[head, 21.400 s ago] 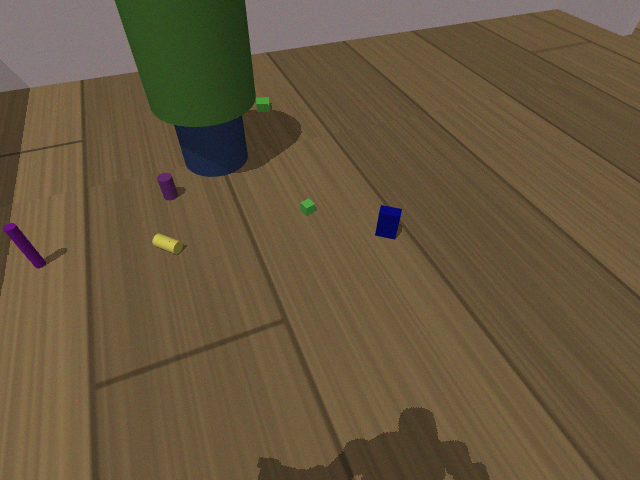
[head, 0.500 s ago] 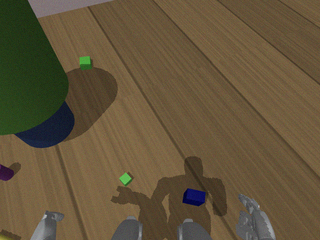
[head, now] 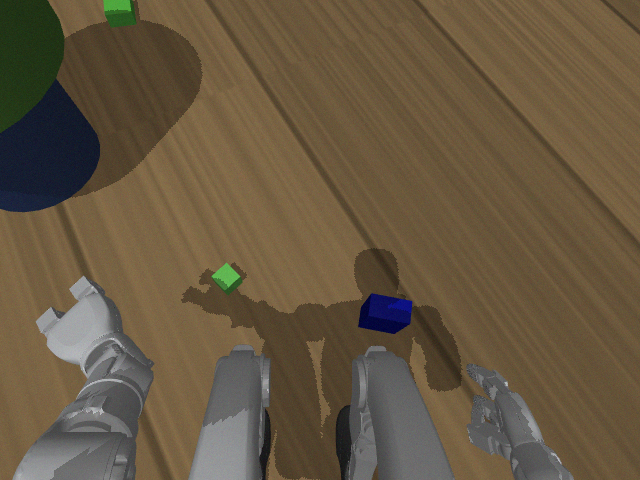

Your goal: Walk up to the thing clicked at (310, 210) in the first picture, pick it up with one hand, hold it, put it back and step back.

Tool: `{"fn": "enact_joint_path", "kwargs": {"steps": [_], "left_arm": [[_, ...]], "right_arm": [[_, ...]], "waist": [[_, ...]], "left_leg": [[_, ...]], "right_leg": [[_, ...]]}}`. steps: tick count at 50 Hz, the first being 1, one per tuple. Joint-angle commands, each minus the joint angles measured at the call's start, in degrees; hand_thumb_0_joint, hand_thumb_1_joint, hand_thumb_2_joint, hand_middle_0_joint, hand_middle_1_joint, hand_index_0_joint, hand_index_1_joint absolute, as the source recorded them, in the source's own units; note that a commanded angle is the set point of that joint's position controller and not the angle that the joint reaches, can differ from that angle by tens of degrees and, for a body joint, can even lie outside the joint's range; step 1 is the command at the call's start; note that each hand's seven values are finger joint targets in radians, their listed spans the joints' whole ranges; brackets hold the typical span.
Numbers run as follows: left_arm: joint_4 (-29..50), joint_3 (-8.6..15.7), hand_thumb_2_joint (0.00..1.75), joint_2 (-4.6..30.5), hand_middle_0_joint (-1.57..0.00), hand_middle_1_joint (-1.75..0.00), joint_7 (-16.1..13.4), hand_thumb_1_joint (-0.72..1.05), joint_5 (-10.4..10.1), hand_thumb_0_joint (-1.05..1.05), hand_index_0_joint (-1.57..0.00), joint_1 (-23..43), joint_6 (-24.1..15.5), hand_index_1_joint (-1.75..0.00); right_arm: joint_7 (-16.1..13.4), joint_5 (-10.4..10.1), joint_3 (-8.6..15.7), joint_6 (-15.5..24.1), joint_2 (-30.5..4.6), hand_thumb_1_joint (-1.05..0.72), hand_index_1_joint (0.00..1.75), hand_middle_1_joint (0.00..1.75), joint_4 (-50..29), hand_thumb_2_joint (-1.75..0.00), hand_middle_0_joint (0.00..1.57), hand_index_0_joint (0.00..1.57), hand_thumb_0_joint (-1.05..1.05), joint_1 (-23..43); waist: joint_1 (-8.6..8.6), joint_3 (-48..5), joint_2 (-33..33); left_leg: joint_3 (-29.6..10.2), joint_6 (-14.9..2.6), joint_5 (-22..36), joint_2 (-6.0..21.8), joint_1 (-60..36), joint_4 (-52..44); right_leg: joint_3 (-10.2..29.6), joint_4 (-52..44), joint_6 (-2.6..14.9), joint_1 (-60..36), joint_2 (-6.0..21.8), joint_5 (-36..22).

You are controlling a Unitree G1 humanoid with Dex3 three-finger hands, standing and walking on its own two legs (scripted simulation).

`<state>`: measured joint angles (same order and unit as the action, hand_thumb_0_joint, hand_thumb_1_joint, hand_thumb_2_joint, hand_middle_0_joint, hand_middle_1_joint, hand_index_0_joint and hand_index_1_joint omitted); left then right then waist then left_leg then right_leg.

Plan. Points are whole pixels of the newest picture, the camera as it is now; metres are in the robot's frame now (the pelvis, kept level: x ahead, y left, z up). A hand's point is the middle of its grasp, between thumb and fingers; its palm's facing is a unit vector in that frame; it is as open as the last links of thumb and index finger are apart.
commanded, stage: rise first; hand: left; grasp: from above
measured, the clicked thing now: (227, 279) +0.49 +0.21 -0.50
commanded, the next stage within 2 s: none
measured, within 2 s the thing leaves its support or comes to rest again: neither
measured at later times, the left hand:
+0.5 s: hand (163, 298) +0.40 +0.28 -0.29, palm faces -0.23 -0.41 -0.88, open 13.3 cm
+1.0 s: hand (181, 284) +0.44 +0.27 -0.34, palm faces -0.25 -0.37 -0.90, open 13.4 cm
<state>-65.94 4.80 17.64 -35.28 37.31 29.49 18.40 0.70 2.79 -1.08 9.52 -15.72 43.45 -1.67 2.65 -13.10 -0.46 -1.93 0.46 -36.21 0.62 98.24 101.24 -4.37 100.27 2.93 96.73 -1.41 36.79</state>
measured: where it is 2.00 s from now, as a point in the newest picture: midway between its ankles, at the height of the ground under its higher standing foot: (303, 477)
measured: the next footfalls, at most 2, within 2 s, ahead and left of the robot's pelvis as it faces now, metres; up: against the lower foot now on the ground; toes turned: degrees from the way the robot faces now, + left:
none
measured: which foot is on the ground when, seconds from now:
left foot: down 0.00-1.00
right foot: down 0.00-1.00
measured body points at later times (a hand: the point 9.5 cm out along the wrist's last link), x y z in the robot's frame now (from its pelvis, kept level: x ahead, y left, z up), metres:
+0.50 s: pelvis -0.03 +0.02 -0.14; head +0.17 +0.05 +0.26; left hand +0.41 +0.30 -0.24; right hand +0.01 -0.24 -0.26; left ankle +0.07 +0.12 -0.49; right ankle +0.07 -0.10 -0.49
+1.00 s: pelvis -0.02 +0.01 -0.18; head +0.23 +0.01 +0.19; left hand +0.45 +0.28 -0.29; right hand -0.02 -0.26 -0.31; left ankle +0.07 +0.12 -0.49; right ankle +0.07 -0.10 -0.49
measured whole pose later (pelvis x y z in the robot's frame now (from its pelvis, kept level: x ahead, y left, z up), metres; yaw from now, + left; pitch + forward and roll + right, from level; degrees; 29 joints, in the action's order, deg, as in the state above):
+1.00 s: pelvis -0.02 +0.01 -0.18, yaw -5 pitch +35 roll -4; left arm -94.6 18.9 35.7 -33.8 43.7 63.6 16.8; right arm 15.9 8.4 -2.5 16.1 -18.0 50.4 -8.1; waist 13.4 -1.6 1.8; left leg -3.6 -0.8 -38.7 2.3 131.1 134.3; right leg -7.4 131.3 3.1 129.3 -1.6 37.3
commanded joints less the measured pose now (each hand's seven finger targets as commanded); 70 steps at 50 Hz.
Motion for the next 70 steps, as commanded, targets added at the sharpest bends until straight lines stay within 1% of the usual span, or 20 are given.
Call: {"fn": "enact_joint_path", "kwargs": {"steps": [1,5,9,13,18,21,24,28,30,34,36,38,40,42,50,57,58,62,67,70], "left_arm": [[-4.3,2.9,0.87,15.2,-0.19,-0.98,-5.4,-0.37,1.3,0.00,-0.21,16.4,3.0,-0.96],[-7.5,3.4,0.84,18.7,-0.20,-0.98,-4.8,-0.33,1.1,0.00,-0.23,27.2,3.4,-0.96],[-8.9,3.9,0.86,21.5,-0.21,-0.96,-3.8,-0.34,1.7,0.00,-0.22,35.4,2.8,-0.94],[-11.7,5.5,0.88,22.7,-0.18,-0.98,-3.2,-0.37,1.6,0.00,-0.20,42.2,1.6,-0.96],[-18.2,6.9,0.94,22.0,-0.13,-1.01,-2.4,-0.44,0.9,0.00,-0.15,46.1,1.0,-0.99],[-20.7,7.5,0.96,22.8,-0.13,-1.00,-1.8,-0.46,1.9,0.00,-0.13,46.8,1.3,-0.99],[-21.8,8.4,0.96,24.6,-0.13,-0.99,-1.8,-0.46,5.2,0.00,-0.14,47.2,2.0,-0.98],[-23.9,8.0,0.93,22.4,-0.16,-0.97,-2.9,-0.43,7.0,0.00,-0.16,48.8,2.4,-0.96],[-24.0,8.5,0.95,22.1,-0.14,-0.98,-3.1,-0.45,6.0,0.00,-0.15,48.0,2.2,-0.97],[-22.0,10.7,0.93,26.0,-0.14,-1.00,-2.7,-0.45,4.5,0.00,-0.15,49.8,1.2,-0.99],[-20.6,12.3,0.92,29.1,-0.13,-1.03,-2.6,-0.45,5.4,0.00,-0.14,50.9,0.8,-1.01],[-20.5,12.7,0.92,30.2,-0.14,-1.00,-2.4,-0.45,6.0,0.00,-0.16,50.6,0.5,-0.99],[-21.1,12.4,0.91,30.5,-0.16,-0.99,-1.9,-0.44,6.7,0.00,-0.17,51.6,0.2,-0.97],[-21.0,13.2,0.89,32.3,-0.17,-0.98,-1.4,-0.42,7.2,0.00,-0.19,50.2,-0.5,-0.96],[-23.9,12.5,0.88,32.5,-0.17,-0.98,-0.6,-0.42,8.1,0.00,-0.19,49.1,-1.8,-0.96],[-24.0,12.2,0.89,32.6,-0.17,-0.96,-2.4,-0.43,8.7,0.00,-0.18,53.6,-2.6,-0.95],[-24.8,13.3,0.90,34.2,-0.18,-0.94,-3.0,-0.44,8.9,0.00,-0.18,53.4,-2.6,-0.94],[-24.9,11.7,0.89,33.0,-0.21,-0.89,-3.3,-0.43,9.6,0.00,-0.20,55.6,-2.5,-0.90],[-25.8,12.5,0.89,33.5,-0.24,-0.84,-4.0,-0.42,9.7,0.00,-0.22,53.9,-1.7,-0.86],[-26.7,12.4,0.90,32.1,-0.21,-0.87,-4.3,-0.43,9.3,0.00,-0.20,54.3,-1.0,-0.88]], "right_arm": [[1.4,1.9,2.5,3.5,-7.5,-0.90,0.30,0.30,-1.5,-0.90,0.20,0.20,0.00,-4.6],[3.7,3.1,2.2,4.3,-6.5,-0.89,0.30,0.30,-0.2,-0.90,0.20,0.20,0.00,-3.1],[5.8,3.8,2.3,5.0,-7.8,-0.89,0.30,0.30,2.1,-0.90,0.20,0.20,0.00,-4.1],[7.5,4.2,2.4,6.1,-8.2,-0.89,0.30,0.30,4.4,-0.89,0.20,0.20,0.00,-7.1],[9.1,4.1,2.8,7.3,-10.1,-0.89,0.30,0.30,7.1,-0.90,0.20,0.20,0.00,-10.8],[10.0,3.8,2.8,7.6,-11.7,-0.89,0.30,0.30,7.8,-0.90,0.20,0.20,0.00,-11.9],[10.9,3.7,2.7,7.6,-12.9,-0.89,0.30,0.30,8.2,-0.89,0.20,0.20,0.00,-14.0],[11.9,3.7,3.0,7.7,-14.4,-0.89,0.30,0.30,8.7,-0.89,0.20,0.20,0.00,-15.9],[12.6,3.9,2.6,7.8,-14.2,-0.89,0.30,0.30,8.6,-0.89,0.20,0.20,0.00,-17.6],[13.7,4.3,2.8,7.8,-14.4,-0.89,0.30,0.30,8.0,-0.90,0.20,0.20,0.00,-19.4],[14.0,4.5,2.6,7.6,-14.2,-0.89,0.30,0.30,8.2,-0.90,0.20,0.20,0.00,-20.5],[14.2,4.5,2.4,7.4,-13.9,-0.90,0.30,0.30,7.4,-0.90,0.20,0.20,0.00,-20.7],[14.7,5.1,2.1,7.2,-13.2,-0.90,0.30,0.30,8.0,-0.90,0.20,0.20,0.00,-21.5],[14.9,4.9,2.1,7.1,-13.2,-0.90,0.30,0.30,7.7,-0.90,0.20,0.20,0.00,-21.5],[15.5,5.7,1.2,7.8,-13.1,-0.89,0.30,0.30,7.6,-0.89,0.20,0.20,0.00,-21.2],[16.2,6.7,0.4,8.7,-14.7,-0.90,0.30,0.30,8.3,-0.90,0.20,0.20,0.00,-21.9],[16.2,6.5,0.4,8.8,-15.5,-0.90,0.30,0.30,8.4,-0.90,0.20,0.20,0.00,-21.5],[16.5,6.8,0.1,8.9,-15.8,-0.90,0.30,0.30,9.0,-0.90,0.20,0.20,0.00,-21.0],[17.0,6.7,0.1,8.7,-17.1,-0.90,0.30,0.30,9.2,-0.90,0.20,0.20,0.00,-21.2],[17.7,6.9,-0.5,8.5,-16.9,-0.90,0.30,0.30,9.1,-0.90,0.20,0.20,0.00,-22.1]], "waist": [[0.36,-33.4,1.6],[1.45,-32.6,4.9],[4.25,-33.7,6.1],[6.84,-33.8,6.9],[8.22,-32.1,11.6],[8.50,-30.0,14.5],[9.16,-28.2,16.7],[10.73,-27.7,18.7],[11.08,-28.2,17.7],[10.91,-30.1,16.0],[10.80,-31.7,15.0],[10.53,-33.0,14.5],[11.75,-32.3,12.2],[11.15,-32.9,11.3],[12.23,-28.2,9.1],[14.27,-28.2,13.6],[13.60,-27.8,14.4],[15.05,-26.8,18.0],[14.12,-26.5,20.9],[15.03,-25.3,20.4]], "left_leg": [[2.4,-1.14,11.4,-1.2,-10.1,-2.6],[2.8,-1.51,5.1,-1.3,-3.3,2.6],[2.5,-1.92,1.4,-1.0,-1.0,6.2],[2.0,-2.22,-1.8,-0.9,1.3,8.8],[-0.4,-1.48,-3.7,-0.2,-1.7,8.4],[-2.5,-0.85,-3.3,0.3,-4.0,7.9],[-4.4,-0.12,-0.2,0.7,-5.3,8.2],[-5.4,0.63,3.3,1.2,-6.2,9.2],[-4.4,0.37,5.8,1.0,-5.7,11.0],[-1.4,-1.05,7.2,0.4,-0.8,14.7],[-0.1,-1.48,9.3,0.3,0.8,17.0],[1.4,-1.87,10.0,0.0,3.1,18.4],[2.2,-2.49,10.5,0.1,5.8,20.6],[2.4,-2.92,9.9,-0.2,8.7,21.4],[1.7,-3.45,6.2,-0.1,13.1,23.7],[0.0,-2.61,6.2,0.5,9.8,23.6],[-0.2,-2.44,5.4,0.5,9.8,23.3],[-2.0,-1.61,4.7,0.9,5.9,22.4],[-2.7,-0.99,6.4,1.0,3.8,21.3],[-3.2,-0.90,8.1,1.2,3.7,22.0]], "right_leg": [[5.6,-9.5,-2.06,-15.0,0.1,-10.3],[7.8,-8.6,-1.99,-9.4,0.0,1.2],[7.1,-5.9,-1.85,-4.6,-0.3,5.9],[4.6,-2.0,-1.78,-0.4,-0.6,6.4],[0.2,4.4,-1.16,8.2,-0.3,2.7],[-1.7,8.6,-0.57,14.3,0.0,0.1],[-2.2,12.6,-0.44,17.6,0.7,-3.8],[-2.9,15.8,-0.16,20.8,0.6,-6.8],[-2.7,15.5,-0.28,18.2,0.4,-8.4],[-1.7,14.7,-0.95,13.0,0.2,-9.9],[-1.3,14.4,-1.31,9.7,-0.2,-11.9],[-0.7,14.0,-1.62,6.7,-0.5,-12.8],[-0.6,13.9,-2.03,4.3,-0.8,-14.2],[-0.2,13.9,-2.21,3.1,-0.9,-13.5],[-0.5,14.0,-2.53,5.2,-1.9,-9.3],[-2.6,16.2,-1.96,8.8,-2.0,-9.5],[-2.9,16.7,-1.78,10.2,-1.9,-8.6],[-4.3,18.7,-1.11,15.0,-1.7,-8.0],[-4.8,19.6,-0.66,16.2,-1.6,-9.6],[-5.2,20.0,-0.72,16.1,-1.6,-11.4]]}}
